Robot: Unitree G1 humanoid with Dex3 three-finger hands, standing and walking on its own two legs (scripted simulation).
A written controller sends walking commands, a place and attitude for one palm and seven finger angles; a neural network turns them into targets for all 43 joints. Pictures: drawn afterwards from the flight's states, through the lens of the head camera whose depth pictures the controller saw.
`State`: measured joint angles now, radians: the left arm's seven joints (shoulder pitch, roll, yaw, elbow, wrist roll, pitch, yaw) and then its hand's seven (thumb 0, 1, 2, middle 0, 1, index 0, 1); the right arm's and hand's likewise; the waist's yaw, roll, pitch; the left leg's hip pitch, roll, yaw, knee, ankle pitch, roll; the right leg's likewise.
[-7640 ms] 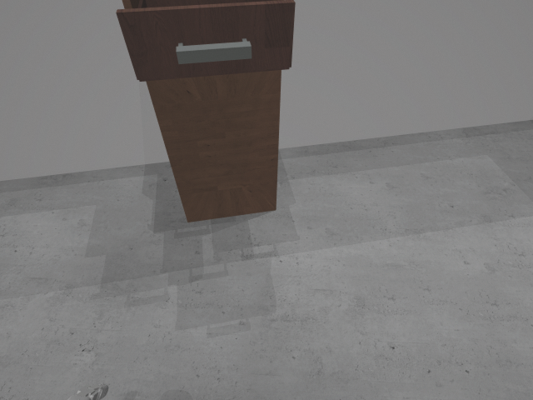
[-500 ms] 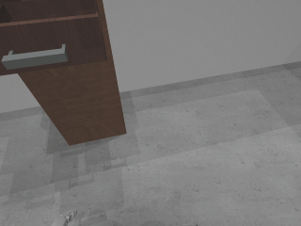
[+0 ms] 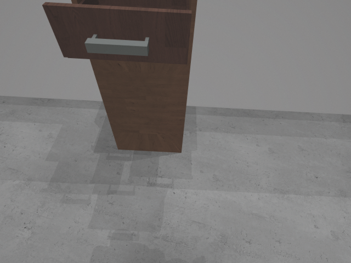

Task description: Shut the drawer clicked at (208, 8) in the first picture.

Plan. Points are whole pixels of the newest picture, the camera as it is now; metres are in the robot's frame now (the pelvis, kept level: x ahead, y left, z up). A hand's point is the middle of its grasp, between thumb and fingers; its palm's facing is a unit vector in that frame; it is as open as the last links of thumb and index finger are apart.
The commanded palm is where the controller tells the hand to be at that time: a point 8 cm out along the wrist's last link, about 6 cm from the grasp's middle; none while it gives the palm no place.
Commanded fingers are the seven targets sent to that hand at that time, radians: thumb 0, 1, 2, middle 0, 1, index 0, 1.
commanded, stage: take the last steps up to it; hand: left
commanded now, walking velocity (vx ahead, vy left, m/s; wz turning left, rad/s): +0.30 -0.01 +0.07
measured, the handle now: (119, 42) +0.62 +0.22 +0.16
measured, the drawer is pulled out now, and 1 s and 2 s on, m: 0.22 0.22 0.22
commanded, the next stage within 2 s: come to a stop and stand still in 0.72 s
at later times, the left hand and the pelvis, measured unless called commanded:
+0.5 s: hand (121, 238) +0.20 +0.16 -0.16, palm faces -0.01 -0.98 -0.20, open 7.4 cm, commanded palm none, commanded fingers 0.00 0.90 0.90 -0.20 -0.30 -0.20 -0.30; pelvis +0.11 -0.02 +0.00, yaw +0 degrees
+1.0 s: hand (129, 241) +0.20 +0.14 -0.18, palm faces +0.13 -0.98 -0.13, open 7.4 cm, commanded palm none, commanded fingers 0.00 0.90 0.90 -0.20 -0.30 -0.20 -0.30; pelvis +0.25 +0.00 +0.00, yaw +2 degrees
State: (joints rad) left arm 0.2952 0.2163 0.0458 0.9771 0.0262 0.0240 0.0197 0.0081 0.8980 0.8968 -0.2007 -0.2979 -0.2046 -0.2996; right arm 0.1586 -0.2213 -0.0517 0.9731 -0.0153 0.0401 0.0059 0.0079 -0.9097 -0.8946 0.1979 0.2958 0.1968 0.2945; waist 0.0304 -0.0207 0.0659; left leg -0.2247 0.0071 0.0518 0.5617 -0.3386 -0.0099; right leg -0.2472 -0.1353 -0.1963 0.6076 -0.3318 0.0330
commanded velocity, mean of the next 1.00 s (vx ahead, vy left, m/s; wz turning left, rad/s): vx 0.14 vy -0.02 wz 0.03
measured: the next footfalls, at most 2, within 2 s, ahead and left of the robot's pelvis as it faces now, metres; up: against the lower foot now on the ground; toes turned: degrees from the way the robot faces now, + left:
right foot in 0.50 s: +0.23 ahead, -0.12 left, +0.00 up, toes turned -7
left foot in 0.94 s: +0.34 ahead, +0.11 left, +0.00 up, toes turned +8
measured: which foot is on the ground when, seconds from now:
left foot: down 0.00-0.50, up 0.52-0.92, down 0.94-1.00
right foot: down 0.00-0.00, up 0.02-0.48, down 0.50-0.96, up 0.98-1.00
